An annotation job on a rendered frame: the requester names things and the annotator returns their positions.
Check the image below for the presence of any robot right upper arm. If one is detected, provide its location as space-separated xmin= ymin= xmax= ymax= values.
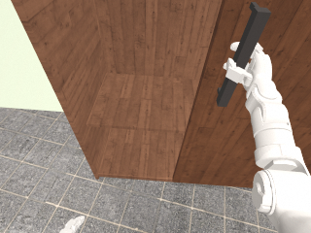
xmin=252 ymin=169 xmax=311 ymax=233

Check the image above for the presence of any handle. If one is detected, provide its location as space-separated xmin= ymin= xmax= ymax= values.
xmin=216 ymin=2 xmax=271 ymax=107

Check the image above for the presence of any robot left hand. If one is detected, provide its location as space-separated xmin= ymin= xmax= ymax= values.
xmin=59 ymin=216 xmax=85 ymax=233

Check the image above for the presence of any wardrobe door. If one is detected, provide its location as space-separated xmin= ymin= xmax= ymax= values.
xmin=172 ymin=0 xmax=311 ymax=188

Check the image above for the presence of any robot right forearm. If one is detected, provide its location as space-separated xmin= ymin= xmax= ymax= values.
xmin=245 ymin=79 xmax=311 ymax=180

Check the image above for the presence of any robot right hand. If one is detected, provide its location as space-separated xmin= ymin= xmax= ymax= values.
xmin=223 ymin=42 xmax=272 ymax=91

